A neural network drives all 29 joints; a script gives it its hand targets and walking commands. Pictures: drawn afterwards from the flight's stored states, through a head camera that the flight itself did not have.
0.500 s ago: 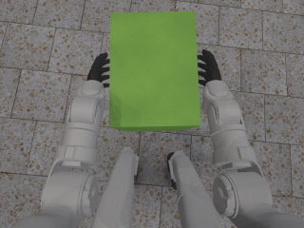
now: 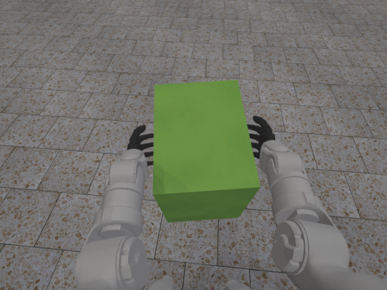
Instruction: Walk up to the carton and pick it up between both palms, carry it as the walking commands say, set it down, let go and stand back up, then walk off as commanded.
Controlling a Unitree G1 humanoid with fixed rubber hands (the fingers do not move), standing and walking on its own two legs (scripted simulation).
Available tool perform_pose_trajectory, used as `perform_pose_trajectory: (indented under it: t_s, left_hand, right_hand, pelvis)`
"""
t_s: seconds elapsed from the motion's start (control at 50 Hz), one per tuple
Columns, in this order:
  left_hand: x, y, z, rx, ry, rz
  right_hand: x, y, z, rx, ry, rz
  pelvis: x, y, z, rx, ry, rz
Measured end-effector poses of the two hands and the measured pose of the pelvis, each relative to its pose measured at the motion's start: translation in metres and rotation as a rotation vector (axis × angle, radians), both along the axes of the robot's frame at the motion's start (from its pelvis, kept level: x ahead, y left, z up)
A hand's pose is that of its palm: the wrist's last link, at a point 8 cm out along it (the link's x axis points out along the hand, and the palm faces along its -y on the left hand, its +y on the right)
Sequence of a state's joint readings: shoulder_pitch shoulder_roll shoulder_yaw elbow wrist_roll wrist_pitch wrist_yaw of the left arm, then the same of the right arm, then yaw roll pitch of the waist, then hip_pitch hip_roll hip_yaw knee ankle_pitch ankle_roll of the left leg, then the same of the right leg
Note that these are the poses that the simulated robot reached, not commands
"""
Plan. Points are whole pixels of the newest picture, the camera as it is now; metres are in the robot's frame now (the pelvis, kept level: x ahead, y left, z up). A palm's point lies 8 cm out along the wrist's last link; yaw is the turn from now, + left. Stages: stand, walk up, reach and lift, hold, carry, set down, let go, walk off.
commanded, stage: reach and lift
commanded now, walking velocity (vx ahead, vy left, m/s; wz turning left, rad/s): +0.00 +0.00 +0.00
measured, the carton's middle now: (200, 156) +0.43 +0.01 +0.00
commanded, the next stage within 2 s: hold in 1.44 s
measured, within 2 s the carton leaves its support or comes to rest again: neither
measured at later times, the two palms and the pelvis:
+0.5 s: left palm (128, 149) +0.37 +0.15 +0.10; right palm (266, 140) +0.39 -0.13 +0.11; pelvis +0.07 +0.00 +0.03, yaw +1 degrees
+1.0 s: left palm (137, 150) +0.37 +0.14 +0.10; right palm (275, 149) +0.38 -0.15 +0.09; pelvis +0.06 +0.00 +0.03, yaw +1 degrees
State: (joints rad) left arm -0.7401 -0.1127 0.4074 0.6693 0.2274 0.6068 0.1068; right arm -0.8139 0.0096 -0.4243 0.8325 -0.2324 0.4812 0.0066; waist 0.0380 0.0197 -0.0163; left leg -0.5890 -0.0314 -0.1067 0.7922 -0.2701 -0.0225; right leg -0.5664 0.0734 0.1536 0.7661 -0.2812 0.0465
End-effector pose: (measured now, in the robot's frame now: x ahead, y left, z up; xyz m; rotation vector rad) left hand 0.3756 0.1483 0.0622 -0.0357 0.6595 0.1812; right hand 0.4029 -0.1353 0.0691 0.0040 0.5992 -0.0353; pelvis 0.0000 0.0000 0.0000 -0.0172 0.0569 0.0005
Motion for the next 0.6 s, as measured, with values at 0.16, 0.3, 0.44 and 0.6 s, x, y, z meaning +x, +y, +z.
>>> perform_pose_trajectory:
  t_s: [0.16, 0.3, 0.44, 0.6]
  left_hand:
    - [-0.006, -0.011, -0.013, 0.065, 0.115, -0.039]
    - [-0.003, -0.009, 0.01, 0.12, 0.077, -0.057]
    - [-0.005, 0.001, 0.04, 0.105, 0.05, -0.042]
    - [-0.015, 0.009, 0.037, 0.056, 0.073, -0.047]
  right_hand:
    - [-0.005, -0.007, -0.014, -0.089, 0.104, 0.018]
    - [0.004, -0.003, 0.013, -0.134, 0.056, 0.059]
    - [-0.003, 0.006, 0.038, -0.125, 0.034, 0.052]
    - [-0.018, 0.011, 0.032, -0.091, 0.078, 0.025]
  pelvis:
    - [0.027, -0.011, 0.016, 0.02, -0.027, 0.004]
    - [0.053, -0.012, 0.026, 0.022, -0.026, 0.005]
    - [0.067, -0.006, 0.033, 0.015, -0.089, 0.009]
    - [0.061, 0.001, 0.034, 0.005, -0.11, 0.01]
